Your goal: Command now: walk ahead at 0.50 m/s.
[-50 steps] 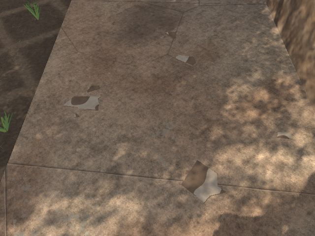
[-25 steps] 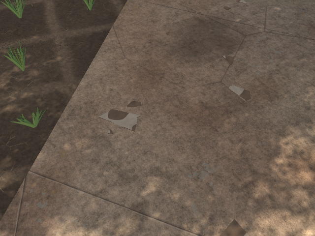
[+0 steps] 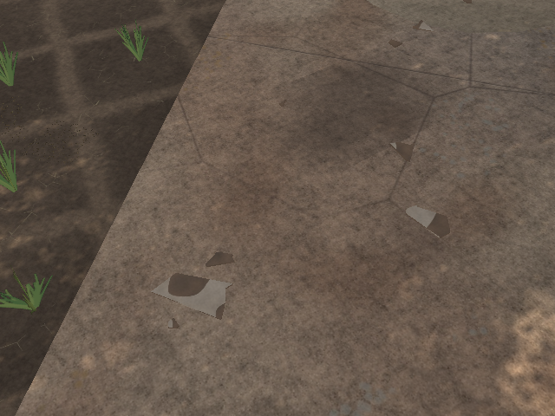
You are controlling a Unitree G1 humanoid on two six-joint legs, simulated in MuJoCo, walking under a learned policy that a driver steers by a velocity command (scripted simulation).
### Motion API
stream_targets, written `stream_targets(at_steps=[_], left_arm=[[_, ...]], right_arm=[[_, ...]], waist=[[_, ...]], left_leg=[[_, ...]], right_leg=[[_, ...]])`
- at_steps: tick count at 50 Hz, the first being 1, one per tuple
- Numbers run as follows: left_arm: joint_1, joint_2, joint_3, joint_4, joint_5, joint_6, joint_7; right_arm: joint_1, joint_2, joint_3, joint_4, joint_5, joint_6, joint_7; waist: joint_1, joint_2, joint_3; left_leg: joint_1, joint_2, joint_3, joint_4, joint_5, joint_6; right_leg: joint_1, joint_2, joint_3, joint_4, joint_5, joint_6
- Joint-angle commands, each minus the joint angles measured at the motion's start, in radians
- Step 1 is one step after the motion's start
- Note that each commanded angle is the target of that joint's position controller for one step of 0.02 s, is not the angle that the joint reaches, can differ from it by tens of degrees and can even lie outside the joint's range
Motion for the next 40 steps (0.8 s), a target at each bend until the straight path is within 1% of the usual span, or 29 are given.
stream_targets(at_steps=[1, 2, 3, 4, 6, 9, 11, 14, 16, 17, 18, 19, 20, 21, 22, 23, 24, 25, 26, 27, 28, 30, 31, 34, 36, 38, 40], left_arm=[[0.074, 0.079, 0.015, 0.0, -0.005, -0.028, 0.002], [0.094, 0.092, 0.018, 0.014, -0.009, -0.035, 0.001], [0.108, 0.104, 0.022, 0.026, -0.011, -0.039, 0.0], [0.124, 0.108, 0.023, 0.035, -0.012, -0.041, 0.0], [0.159, 0.101, 0.02, 0.054, -0.013, -0.04, -0.001], [0.2, 0.101, 0.018, 0.078, -0.015, -0.04, 0.0], [0.235, 0.107, 0.017, 0.095, -0.012, -0.04, 0.003], [0.281, 0.107, 0.015, 0.121, -0.005, -0.035, 0.011], [0.275, 0.122, 0.018, 0.13, 0.0, -0.029, 0.019], [0.257, 0.132, 0.021, 0.129, 0.003, -0.027, 0.023], [0.233, 0.142, 0.024, 0.125, 0.005, -0.025, 0.025], [0.212, 0.145, 0.024, 0.123, 0.001, -0.023, 0.022], [0.206, 0.122, 0.016, 0.109, -0.008, -0.025, 0.019], [0.295, 0.01, -0.01, 0.071, -0.047, -0.027, 0.012], [0.299, 0.079, 0.011, 0.087, -0.029, -0.017, 0.02], [0.23, 0.114, 0.026, 0.08, -0.016, -0.008, 0.021], [0.181, 0.091, 0.023, 0.072, -0.014, -0.008, 0.012], [0.166, 0.069, 0.023, 0.073, -0.01, 0.0, 0.006], [0.17, 0.06, 0.025, 0.072, 0.005, 0.014, -0.002], [0.18, 0.042, 0.023, 0.077, 0.011, 0.028, -0.009], [0.17, 0.033, 0.023, 0.07, 0.011, 0.038, -0.015], [0.115, 0.026, 0.024, 0.046, 0.01, 0.049, -0.023], [0.082, 0.026, 0.025, 0.033, 0.011, 0.052, -0.027], [-0.026, 0.02, 0.02, -0.011, 0.01, 0.052, -0.037], [-0.1, 0.009, 0.01, -0.039, 0.01, 0.048, -0.044], [-0.169, 0.004, 0.002, -0.068, 0.014, 0.047, -0.051], [-0.213, 0.013, 0.001, -0.091, 0.017, 0.046, -0.055]], right_arm=[[0.072, -0.053, -0.011, -0.031, -0.017, 0.016, 0.015], [0.055, -0.048, -0.01, -0.036, -0.016, 0.02, 0.019], [0.018, -0.048, -0.01, -0.047, -0.014, 0.024, 0.021], [-0.027, -0.05, -0.01, -0.061, -0.014, 0.026, 0.022], [-0.118, -0.05, -0.008, -0.089, -0.012, 0.026, 0.023], [-0.229, -0.03, 0.002, -0.12, -0.005, 0.021, 0.025], [-0.29, -0.024, 0.008, -0.136, -0.003, 0.019, 0.025], [-0.359, -0.036, 0.006, -0.161, -0.004, 0.014, 0.021], [-0.361, -0.049, 0.001, -0.172, -0.004, 0.006, 0.018], [-0.333, -0.057, -0.002, -0.167, -0.004, 0.0, 0.016], [-0.264, -0.07, -0.01, -0.147, -0.004, -0.008, 0.01], [-0.128, -0.087, -0.021, -0.102, -0.009, -0.018, 0.001], [0.044, -0.14, -0.04, -0.055, -0.028, -0.032, -0.013], [0.158, -0.259, -0.071, -0.052, -0.054, -0.033, -0.023], [0.127, -0.236, -0.071, -0.055, -0.023, -0.015, -0.015], [0.021, -0.168, -0.053, -0.071, -0.01, -0.009, -0.013], [-0.058, -0.104, -0.037, -0.083, -0.004, -0.013, -0.01], [-0.087, -0.07, -0.028, -0.081, -0.003, -0.019, -0.011], [-0.092, -0.051, -0.022, -0.069, 0.002, -0.026, -0.016], [-0.085, -0.048, -0.022, -0.062, 0.003, -0.034, -0.018], [-0.065, -0.05, -0.023, -0.054, 0.005, -0.044, -0.018], [-0.039, -0.065, -0.029, -0.039, 0.012, -0.057, -0.019], [-0.024, -0.066, -0.03, -0.032, 0.01, -0.06, -0.019], [0.013, -0.057, -0.028, -0.012, 0.006, -0.059, -0.02], [0.024, -0.063, -0.029, -0.004, 0.006, -0.058, -0.022], [0.054, -0.08, -0.032, 0.008, 0.006, -0.057, -0.027], [0.088, -0.093, -0.037, 0.023, 0.004, -0.05, -0.032]], waist=[[-0.011, -0.097, -0.023], [-0.015, -0.091, -0.019], [-0.014, -0.087, -0.005], [-0.007, -0.082, 0.009], [0.013, -0.08, 0.03], [0.04, -0.083, 0.037], [0.061, -0.087, 0.038], [0.081, -0.09, 0.049], [0.065, -0.093, 0.048], [0.046, -0.097, 0.037], [0.012, -0.1, 0.006], [-0.049, -0.077, -0.065], [-0.111, -0.026, -0.18], [-0.101, 0.172, -0.35], [-0.089, 0.165, -0.378], [-0.046, 0.068, -0.212], [-0.025, 0.031, -0.105], [-0.004, 0.041, -0.05], [0.02, 0.064, -0.021], [0.033, 0.067, -0.019], [0.037, 0.057, -0.021], [0.045, 0.046, -0.008], [0.042, 0.043, 0.0], [0.029, 0.039, 0.03], [0.016, 0.037, 0.043], [-0.003, 0.038, 0.051], [-0.014, 0.034, 0.058]], left_leg=[[-0.131, 0.078, -0.022, -0.004, 0.062, -0.017], [-0.152, 0.087, -0.013, -0.026, 0.084, -0.026], [-0.19, 0.098, -0.004, -0.056, 0.117, -0.037], [-0.229, 0.11, 0.005, -0.094, 0.154, -0.047], [-0.289, 0.122, 0.022, -0.191, 0.223, -0.065], [-0.277, 0.106, 0.051, -0.365, 0.316, -0.075], [-0.261, 0.089, 0.069, -0.45, 0.35, -0.07], [-0.26, 0.071, 0.07, -0.524, 0.326, -0.051], [-0.241, 0.056, 0.059, -0.562, 0.26, -0.033], [-0.193, 0.041, 0.059, -0.586, 0.218, -0.022], [-0.094, 0.015, 0.064, -0.616, 0.175, -0.009], [0.085, -0.011, 0.079, -0.684, 0.197, 0.01], [0.351, 0.075, -0.004, -0.696, 0.199, 0.044], [0.686, 0.389, -0.407, -0.734, 0.08, 0.141], [0.651, 0.46, -0.626, -0.852, 0.033, 0.172], [0.505, 0.415, -0.48, -0.873, -0.036, 0.144], [0.369, 0.371, -0.353, -0.918, -0.006, 0.12], [0.28, 0.326, -0.246, -0.955, 0.052, 0.084], [0.219, 0.291, -0.165, -0.975, 0.112, 0.059], [0.194, 0.277, -0.112, -0.985, 0.163, 0.051], [0.191, 0.274, -0.076, -0.993, 0.217, 0.053], [0.208, 0.267, -0.003, -1.01, 0.285, 0.057], [0.22, 0.263, 0.028, -1.013, 0.311, 0.058], [0.244, 0.242, 0.112, -1.016, 0.376, 0.058], [0.253, 0.231, 0.164, -1.008, 0.422, 0.053], [0.289, 0.248, 0.197, -1.003, 0.469, 0.052], [0.357, 0.268, 0.221, -0.979, 0.532, 0.049]], right_leg=[[0.091, -0.26, 0.29, -0.312, 0.094, -0.123], [0.094, -0.254, 0.264, -0.326, 0.123, -0.13], [0.1, -0.249, 0.243, -0.345, 0.129, -0.134], [0.112, -0.244, 0.227, -0.36, 0.133, -0.136], [0.147, -0.226, 0.196, -0.374, 0.167, -0.131], [0.183, -0.203, 0.148, -0.365, 0.24, -0.112], [0.224, -0.209, 0.136, -0.352, 0.284, -0.108], [0.314, -0.243, 0.153, -0.31, 0.365, -0.109], [0.366, -0.268, 0.18, -0.256, 0.452, -0.107], [0.375, -0.271, 0.187, -0.214, 0.52, -0.099], [0.366, -0.264, 0.187, -0.14, 0.627, -0.085], [0.331, -0.228, 0.165, 0.011, 0.675, -0.068], [0.184, -0.174, 0.135, 0.233, 0.518, -0.049], [-0.154, -0.035, 0.053, 0.6, 0.034, 0.002], [-0.281, 0.014, 0.118, 0.755, -0.35, -0.007], [-0.325, -0.054, 0.16, 0.791, -0.279, -0.018], [-0.319, -0.094, 0.157, 0.758, -0.201, -0.015], [-0.289, -0.12, 0.151, 0.715, -0.158, -0.012], [-0.259, -0.136, 0.148, 0.688, -0.136, -0.002], [-0.239, -0.138, 0.14, 0.689, -0.116, 0.007], [-0.246, -0.139, 0.133, 0.693, -0.093, 0.012], [-0.31, -0.15, 0.124, 0.675, -0.027, 0.023], [-0.344, -0.155, 0.12, 0.657, 0.009, 0.028], [-0.4, -0.154, 0.096, 0.527, 0.111, 0.039], [-0.373, -0.142, 0.063, 0.392, 0.173, 0.039], [-0.347, -0.131, 0.02, 0.291, 0.194, 0.026], [-0.339, -0.119, -0.009, 0.232, 0.159, 0.003]])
